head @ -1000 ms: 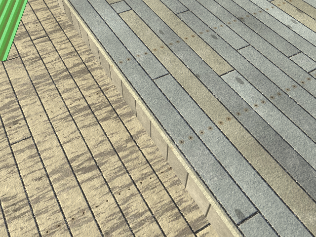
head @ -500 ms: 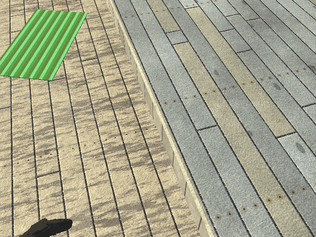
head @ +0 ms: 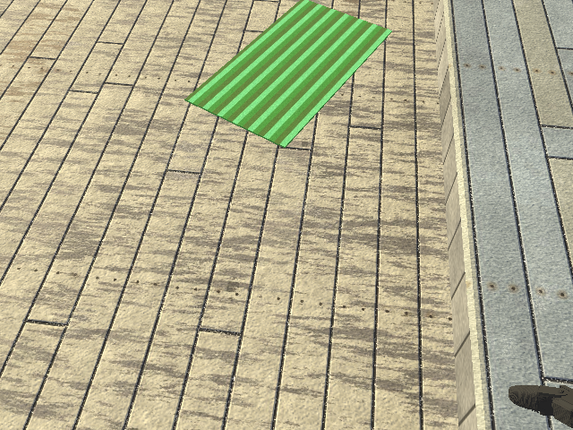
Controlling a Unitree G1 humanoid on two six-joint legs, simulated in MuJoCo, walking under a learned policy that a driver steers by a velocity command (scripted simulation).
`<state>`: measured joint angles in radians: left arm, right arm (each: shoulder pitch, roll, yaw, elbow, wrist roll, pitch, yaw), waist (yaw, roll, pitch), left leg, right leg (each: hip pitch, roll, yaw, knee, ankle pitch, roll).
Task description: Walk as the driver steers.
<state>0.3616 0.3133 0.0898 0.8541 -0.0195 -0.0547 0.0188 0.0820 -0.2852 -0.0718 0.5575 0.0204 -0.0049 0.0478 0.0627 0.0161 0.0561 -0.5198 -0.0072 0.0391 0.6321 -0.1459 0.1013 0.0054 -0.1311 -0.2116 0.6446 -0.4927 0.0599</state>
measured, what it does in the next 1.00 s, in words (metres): walks ahead: right foot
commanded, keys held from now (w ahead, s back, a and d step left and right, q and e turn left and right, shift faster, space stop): w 0.86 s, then w+e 0.14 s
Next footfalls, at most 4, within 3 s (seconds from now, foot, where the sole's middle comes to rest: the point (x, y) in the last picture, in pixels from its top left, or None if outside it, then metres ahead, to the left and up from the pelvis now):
0.50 right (365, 415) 0.47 -0.11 -0.75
1.02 left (250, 302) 0.74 0.17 -0.75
1.56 right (378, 224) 1.00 -0.16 -0.75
2.02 left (319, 170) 1.19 0.01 -0.75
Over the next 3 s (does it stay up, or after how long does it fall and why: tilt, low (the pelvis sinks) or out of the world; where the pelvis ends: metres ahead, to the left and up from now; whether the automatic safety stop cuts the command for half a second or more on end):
stays up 1.16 -0.07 0.03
